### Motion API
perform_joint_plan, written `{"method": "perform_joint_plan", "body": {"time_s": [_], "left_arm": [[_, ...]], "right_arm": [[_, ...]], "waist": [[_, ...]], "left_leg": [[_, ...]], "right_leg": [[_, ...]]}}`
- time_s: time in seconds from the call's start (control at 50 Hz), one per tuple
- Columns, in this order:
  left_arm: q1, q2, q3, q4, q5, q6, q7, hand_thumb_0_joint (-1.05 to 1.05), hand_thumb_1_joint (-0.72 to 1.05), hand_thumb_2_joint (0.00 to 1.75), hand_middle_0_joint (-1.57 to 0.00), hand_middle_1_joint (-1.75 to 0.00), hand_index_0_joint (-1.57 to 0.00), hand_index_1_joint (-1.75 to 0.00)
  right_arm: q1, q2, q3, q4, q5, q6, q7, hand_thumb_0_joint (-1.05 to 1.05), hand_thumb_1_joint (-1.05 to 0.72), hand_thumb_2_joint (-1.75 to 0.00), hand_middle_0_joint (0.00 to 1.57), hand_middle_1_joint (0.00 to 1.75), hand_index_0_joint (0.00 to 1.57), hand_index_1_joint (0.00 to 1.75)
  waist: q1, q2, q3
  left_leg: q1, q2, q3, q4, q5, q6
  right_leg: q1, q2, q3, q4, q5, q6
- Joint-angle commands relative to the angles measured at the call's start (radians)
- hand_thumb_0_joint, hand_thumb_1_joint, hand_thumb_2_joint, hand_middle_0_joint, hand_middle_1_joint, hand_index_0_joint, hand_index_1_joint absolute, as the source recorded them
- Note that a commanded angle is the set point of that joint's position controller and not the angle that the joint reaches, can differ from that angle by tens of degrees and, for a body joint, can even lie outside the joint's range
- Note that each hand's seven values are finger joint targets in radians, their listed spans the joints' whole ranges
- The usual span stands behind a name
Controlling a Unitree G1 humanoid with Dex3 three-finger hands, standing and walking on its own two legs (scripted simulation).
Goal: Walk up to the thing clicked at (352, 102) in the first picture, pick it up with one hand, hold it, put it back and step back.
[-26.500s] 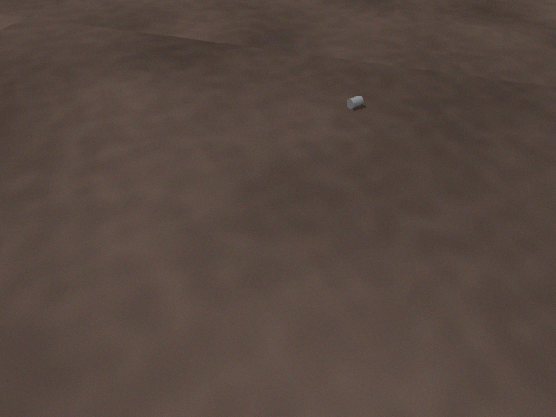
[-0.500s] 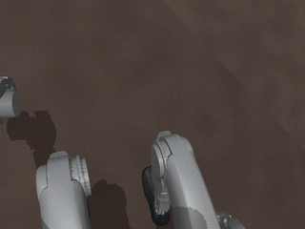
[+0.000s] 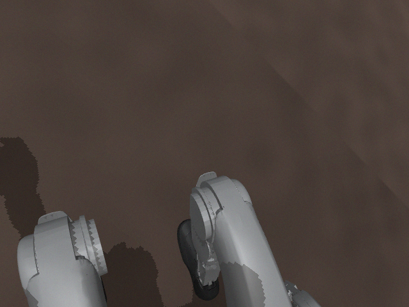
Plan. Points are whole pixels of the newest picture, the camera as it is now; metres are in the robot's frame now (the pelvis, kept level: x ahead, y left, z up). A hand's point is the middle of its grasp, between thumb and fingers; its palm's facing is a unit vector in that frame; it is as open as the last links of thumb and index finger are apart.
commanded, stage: rest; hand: left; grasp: from above
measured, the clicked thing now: out of the picture +0.46 +0.33 -0.23
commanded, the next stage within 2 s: open in 1.06 s
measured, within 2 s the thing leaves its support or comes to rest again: rests again in 1.38 s
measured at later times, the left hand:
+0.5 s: hand out of the picture +0.45 +0.32 -0.23, palm faces -0.47 -0.08 -0.88, open 9.4 cm
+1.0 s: hand out of the picture +0.45 +0.32 -0.24, palm faces -0.48 -0.09 -0.88, open 9.4 cm
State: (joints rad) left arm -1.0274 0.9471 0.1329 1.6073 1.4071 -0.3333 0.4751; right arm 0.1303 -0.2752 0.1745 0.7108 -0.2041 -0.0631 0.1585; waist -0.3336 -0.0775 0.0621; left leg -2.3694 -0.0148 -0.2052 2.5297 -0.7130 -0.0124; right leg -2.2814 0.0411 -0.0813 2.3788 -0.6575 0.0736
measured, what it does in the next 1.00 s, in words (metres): stands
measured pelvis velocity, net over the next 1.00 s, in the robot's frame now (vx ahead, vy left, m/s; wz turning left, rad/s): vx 0.00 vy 0.01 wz -0.05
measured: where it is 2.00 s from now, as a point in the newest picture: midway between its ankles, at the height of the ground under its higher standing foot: (152, 297)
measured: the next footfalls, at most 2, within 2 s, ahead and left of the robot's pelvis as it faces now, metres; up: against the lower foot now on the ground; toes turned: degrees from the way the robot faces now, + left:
none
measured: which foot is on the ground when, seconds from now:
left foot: down 0.00-1.00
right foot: down 0.00-1.00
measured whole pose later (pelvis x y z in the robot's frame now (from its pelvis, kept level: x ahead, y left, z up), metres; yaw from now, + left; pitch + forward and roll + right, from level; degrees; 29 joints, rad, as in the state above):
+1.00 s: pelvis +0.00 +0.01 -0.01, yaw -3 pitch +27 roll -15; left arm -1.02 1.05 0.13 1.69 1.41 -0.33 0.56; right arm 0.10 -0.32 0.28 0.65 -0.26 -0.13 0.20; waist -0.38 -0.14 0.13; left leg -2.35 -0.01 -0.25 2.58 -0.73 0.00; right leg -2.25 0.06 -0.12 2.39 -0.65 0.08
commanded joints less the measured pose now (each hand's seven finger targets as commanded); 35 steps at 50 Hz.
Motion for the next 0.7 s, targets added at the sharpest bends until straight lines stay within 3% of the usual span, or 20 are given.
{"method": "perform_joint_plan", "body": {"time_s": [0.0,0.02,0.06,0.1,0.12,0.14,0.22,0.28,0.36,0.38,0.4,0.46,0.52,0.58,0.6,0.68], "left_arm": [[-0.262,0.302,0.054,-0.126,-0.013,-0.011,0.045,0.0,0.78,0.62,-1.07,-0.58,-1.1,-0.54],[-0.275,0.29,0.041,-0.127,-0.009,-0.012,0.044,0.0,0.77,0.62,-1.07,-0.56,-1.09,-0.53],[-0.259,0.337,0.075,-0.116,-0.003,-0.018,0.054,0.0,0.79,0.63,-1.08,-0.56,-1.11,-0.53],[-0.278,0.29,0.041,-0.133,-0.007,-0.023,0.055,0.0,0.8,0.62,-1.09,-0.55,-1.12,-0.52],[-0.268,0.317,0.061,-0.124,-0.005,-0.025,0.062,0.0,0.8,0.63,-1.1,-0.55,-1.12,-0.53],[-0.295,0.282,0.021,-0.132,0.0,-0.029,0.059,0.0,0.82,0.61,-1.1,-0.55,-1.13,-0.52],[-0.274,0.335,0.046,-0.109,0.0,-0.025,0.077,0.0,0.81,0.58,-1.09,-0.54,-1.12,-0.51],[-0.281,0.28,0.01,-0.098,-0.007,-0.026,0.086,0.0,0.82,0.6,-1.11,-0.53,-1.13,-0.5],[-0.28,0.313,0.015,-0.076,0.005,-0.014,0.095,0.0,0.83,0.6,-1.11,-0.54,-1.13,-0.51],[-0.288,0.286,-0.006,-0.077,-0.007,-0.014,0.098,0.0,0.83,0.59,-1.11,-0.53,-1.14,-0.5],[-0.277,0.323,0.02,-0.084,-0.001,-0.012,0.106,0.0,0.83,0.59,-1.11,-0.53,-1.14,-0.5],[-0.277,0.292,-0.009,-0.066,0.003,-0.002,0.111,0.0,0.82,0.56,-1.11,-0.52,-1.14,-0.49],[-0.281,0.328,0.023,-0.06,-0.007,0.006,0.12,0.0,0.81,0.56,-1.1,-0.53,-1.13,-0.5],[-0.273,0.326,0.016,-0.047,0.002,0.01,0.119,0.0,0.78,0.55,-1.09,-0.5,-1.11,-0.47],[-0.278,0.344,0.033,-0.063,-0.001,0.008,0.125,0.0,0.78,0.56,-1.09,-0.5,-1.11,-0.48],[-0.271,0.295,0.002,-0.053,-0.018,0.012,0.121,0.0,0.79,0.54,-1.09,-0.5,-1.11,-0.47]], "right_arm": [[0.193,-0.325,-0.092,-0.012,-0.013,-0.004,-0.019,0.0,-0.9,-0.9,0.2,0.3,0.2,0.3],[0.194,-0.323,-0.09,-0.019,-0.014,-0.006,-0.017,0.0,-0.9,-0.9,0.2,0.3,0.2,0.3],[0.188,-0.332,-0.084,-0.018,-0.016,-0.001,-0.018,0.0,-0.9,-0.9,0.2,0.3,0.2,0.3],[0.176,-0.331,-0.078,-0.035,-0.023,-0.006,-0.018,0.0,-0.9,-0.9,0.2,0.3,0.2,0.3],[0.177,-0.341,-0.082,-0.027,-0.025,-0.005,-0.02,0.0,-0.9,-0.9,0.2,0.3,0.2,0.3],[0.16,-0.332,-0.072,-0.044,-0.03,-0.012,-0.018,0.0,-0.9,-0.9,0.2,0.3,0.2,0.3],[0.178,-0.338,-0.067,-0.023,-0.034,-0.019,-0.016,0.0,-0.9,-0.9,0.2,0.3,0.2,0.3],[0.153,-0.345,-0.055,-0.035,-0.043,-0.024,-0.015,0.0,-0.9,-0.9,0.2,0.3,0.2,0.3],[0.151,-0.35,-0.051,-0.028,-0.047,-0.037,-0.009,0.0,-0.9,-0.9,0.2,0.3,0.2,0.3],[0.145,-0.352,-0.048,-0.026,-0.046,-0.038,-0.009,0.0,-0.9,-0.9,0.2,0.3,0.2,0.3],[0.14,-0.351,-0.048,-0.032,-0.043,-0.04,-0.009,0.0,-0.9,-0.9,0.2,0.3,0.2,0.3],[0.128,-0.35,-0.042,-0.038,-0.05,-0.051,0.0,0.0,-0.91,-0.9,0.2,0.3,0.2,0.3],[0.134,-0.363,-0.039,-0.041,-0.049,-0.058,0.005,0.0,-0.91,-0.9,0.2,0.3,0.2,0.3],[0.13,-0.365,-0.033,-0.046,-0.049,-0.064,0.011,0.0,-0.91,-0.9,0.2,0.3,0.2,0.3],[0.136,-0.369,-0.033,-0.046,-0.053,-0.064,0.011,0.0,-0.91,-0.9,0.2,0.3,0.2,0.3],[0.131,-0.365,-0.025,-0.059,-0.056,-0.072,0.018,0.0,-0.91,-0.9,0.2,0.3,0.2,0.3]], "waist": [[-0.005,0.469,-0.678],[-0.02,0.471,-0.665],[-0.007,0.458,-0.658],[-0.02,0.466,-0.648],[-0.023,0.477,-0.638],[-0.034,0.483,-0.626],[-0.031,0.476,-0.634],[-0.041,0.483,-0.621],[-0.049,0.487,-0.593],[-0.044,0.497,-0.58],[-0.038,0.513,-0.602],[-0.052,0.511,-0.589],[-0.056,0.507,-0.571],[-0.062,0.51,-0.563],[-0.062,0.515,-0.572],[-0.071,0.508,-0.581]], "left_leg": [[0.556,0.015,0.116,-0.264,0.256,0.022],[0.552,0.018,0.117,-0.259,0.252,0.021],[0.52,0.016,0.112,-0.254,0.239,0.022],[0.537,0.018,0.115,-0.252,0.238,0.021],[0.547,0.02,0.106,-0.254,0.24,0.017],[0.538,0.02,0.107,-0.248,0.217,0.018],[0.533,0.024,0.105,-0.246,0.213,0.022],[0.546,0.023,0.093,-0.25,0.236,0.016],[0.538,0.027,0.094,-0.237,0.22,0.015],[0.537,0.025,0.088,-0.252,0.215,0.012],[0.56,0.03,0.085,-0.257,0.223,0.013],[0.557,0.031,0.085,-0.25,0.216,0.011],[0.546,0.032,0.077,-0.252,0.221,0.013],[0.548,0.034,0.07,-0.251,0.212,0.011],[0.543,0.034,0.068,-0.256,0.218,0.012],[0.544,0.032,0.069,-0.248,0.242,0.012]], "right_leg": [[0.335,0.025,-0.137,-0.19,0.247,-0.102],[0.332,0.026,-0.135,-0.186,0.247,-0.102],[0.335,0.028,-0.139,-0.186,0.233,-0.107],[0.332,0.028,-0.139,-0.19,0.234,-0.104],[0.317,0.029,-0.149,-0.184,0.231,-0.106],[0.305,0.032,-0.148,-0.186,0.217,-0.106],[0.337,0.037,-0.147,-0.184,0.225,-0.098],[0.316,0.035,-0.166,-0.179,0.24,-0.098],[0.308,0.04,-0.166,-0.168,0.236,-0.098],[0.298,0.038,-0.17,-0.173,0.223,-0.1],[0.312,0.041,-0.168,-0.169,0.235,-0.099],[0.304,0.041,-0.171,-0.158,0.239,-0.096],[0.301,0.038,-0.178,-0.156,0.242,-0.094],[0.296,0.038,-0.176,-0.154,0.235,-0.097],[0.308,0.04,-0.179,-0.159,0.239,-0.096],[0.325,0.042,-0.181,-0.158,0.263,-0.092]]}}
